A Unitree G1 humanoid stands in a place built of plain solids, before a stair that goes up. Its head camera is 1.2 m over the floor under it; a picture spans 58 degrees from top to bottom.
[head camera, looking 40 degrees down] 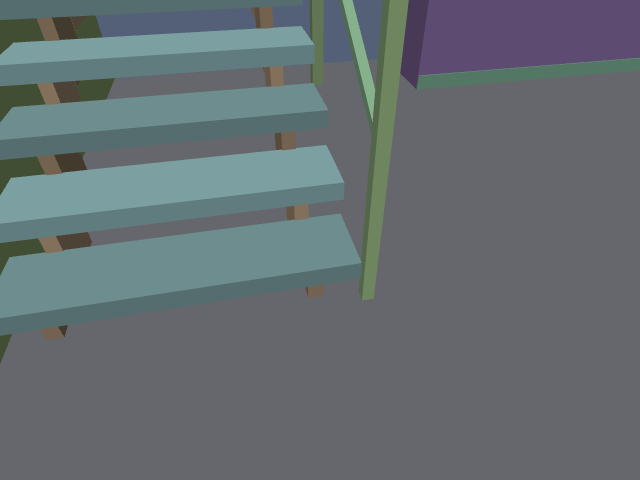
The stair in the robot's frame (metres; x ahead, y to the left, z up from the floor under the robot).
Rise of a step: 0.17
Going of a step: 0.26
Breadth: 1.21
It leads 12 degrees to the left of straight ahead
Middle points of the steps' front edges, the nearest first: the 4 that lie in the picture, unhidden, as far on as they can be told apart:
0.97 0.44 0.17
1.23 0.50 0.34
1.48 0.55 0.51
1.74 0.61 0.68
